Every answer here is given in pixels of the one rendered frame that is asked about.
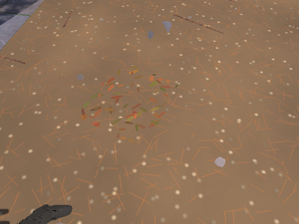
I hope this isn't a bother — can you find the robot left hand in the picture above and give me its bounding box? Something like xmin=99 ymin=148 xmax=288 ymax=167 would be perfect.
xmin=17 ymin=204 xmax=73 ymax=224

